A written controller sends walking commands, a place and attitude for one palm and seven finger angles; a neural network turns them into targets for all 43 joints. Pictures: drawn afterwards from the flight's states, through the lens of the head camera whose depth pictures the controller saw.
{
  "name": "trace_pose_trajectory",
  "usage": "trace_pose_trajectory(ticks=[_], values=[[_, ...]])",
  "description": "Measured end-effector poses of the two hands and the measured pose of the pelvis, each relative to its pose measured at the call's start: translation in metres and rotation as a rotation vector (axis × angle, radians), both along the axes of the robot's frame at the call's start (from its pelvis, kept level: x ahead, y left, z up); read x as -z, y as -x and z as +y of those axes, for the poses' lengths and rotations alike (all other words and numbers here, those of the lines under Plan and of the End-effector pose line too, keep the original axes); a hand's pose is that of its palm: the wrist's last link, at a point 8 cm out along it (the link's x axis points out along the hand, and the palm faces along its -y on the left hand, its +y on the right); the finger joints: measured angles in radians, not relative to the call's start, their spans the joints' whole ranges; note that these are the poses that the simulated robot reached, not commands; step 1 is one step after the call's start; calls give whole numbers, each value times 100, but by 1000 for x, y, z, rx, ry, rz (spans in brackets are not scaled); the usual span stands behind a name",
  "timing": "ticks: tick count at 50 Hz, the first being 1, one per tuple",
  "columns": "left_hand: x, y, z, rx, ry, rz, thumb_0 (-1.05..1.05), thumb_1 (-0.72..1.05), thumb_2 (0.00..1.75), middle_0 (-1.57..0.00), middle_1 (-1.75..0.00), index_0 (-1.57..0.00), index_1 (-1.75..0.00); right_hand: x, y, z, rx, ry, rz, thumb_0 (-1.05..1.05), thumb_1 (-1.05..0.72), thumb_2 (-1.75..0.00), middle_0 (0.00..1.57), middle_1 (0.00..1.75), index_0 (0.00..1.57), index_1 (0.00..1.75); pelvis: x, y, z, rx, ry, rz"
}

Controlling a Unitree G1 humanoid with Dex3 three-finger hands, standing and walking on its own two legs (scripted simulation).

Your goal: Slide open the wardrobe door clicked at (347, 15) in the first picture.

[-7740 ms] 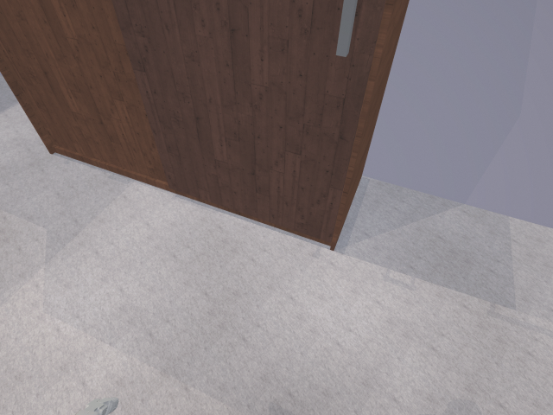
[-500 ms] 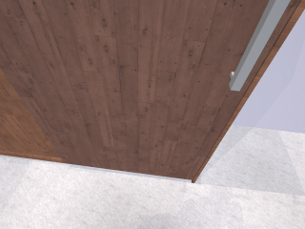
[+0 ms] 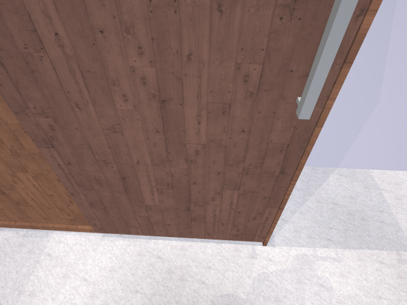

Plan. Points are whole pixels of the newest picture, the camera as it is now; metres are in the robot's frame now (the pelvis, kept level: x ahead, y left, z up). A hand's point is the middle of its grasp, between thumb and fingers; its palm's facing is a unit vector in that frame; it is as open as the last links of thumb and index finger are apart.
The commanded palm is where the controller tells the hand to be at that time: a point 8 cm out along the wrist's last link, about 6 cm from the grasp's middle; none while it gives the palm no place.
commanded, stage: come to a stop and stand still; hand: right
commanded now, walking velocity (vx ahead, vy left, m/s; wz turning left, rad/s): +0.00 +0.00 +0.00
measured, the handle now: (321, 51) +0.54 -0.22 +0.26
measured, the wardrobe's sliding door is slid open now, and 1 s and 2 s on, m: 0.00 0.00 0.00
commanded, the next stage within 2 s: look again from close up in 0.54 s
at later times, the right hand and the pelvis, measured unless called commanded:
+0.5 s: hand out of the picture -0.01 -0.20 -0.17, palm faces +0.02 +0.97 -0.22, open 7.4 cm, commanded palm none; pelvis -0.01 -0.02 +0.00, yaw +1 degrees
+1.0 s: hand out of the picture +0.00 -0.18 -0.18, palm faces +0.01 +0.98 -0.19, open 7.3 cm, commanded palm none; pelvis +0.00 -0.01 +0.00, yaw +1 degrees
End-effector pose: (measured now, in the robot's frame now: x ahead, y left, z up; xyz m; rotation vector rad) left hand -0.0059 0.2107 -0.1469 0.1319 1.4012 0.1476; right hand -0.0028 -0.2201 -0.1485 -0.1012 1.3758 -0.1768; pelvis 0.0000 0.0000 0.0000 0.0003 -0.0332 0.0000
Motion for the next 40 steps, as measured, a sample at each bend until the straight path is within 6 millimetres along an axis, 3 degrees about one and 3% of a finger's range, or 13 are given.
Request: trace_pose_trajectory(ticks=[8, 13, 25, 40], values=[[3, 8, -3, -1, 11, -10, 1, 92, 90, -20, -30, -20, -30, 0, 32, 8, -15, -6, 58, 1, -91, -90, 20, 30, 20, 30, 1, 9, -5, -12, -3, 5], [7, 15, -10, -9, 18, -51, 1, 92, 90, -20, -30, -20, -30, 1, 41, -2, -39, 0, 62, 1, -91, -90, 20, 30, 20, 30, 6, 15, -14, -8, 1, 4], [13, 32, -33, -5, 66, -38, 1, 91, 90, -20, -30, -20, -30, -10, 10, -27, -56, 52, -42, 1, -91, -90, 20, 30, 20, 30, 4, 14, -24, -13, 19, -4], [7, 27, -11, -1, 22, 4, 1, 91, 90, -20, -30, -20, -30, -7, 3, -16, -61, 34, -8, 1, -92, -90, 20, 30, 20, 30, 2, 7, -16, -15, 19, 0]])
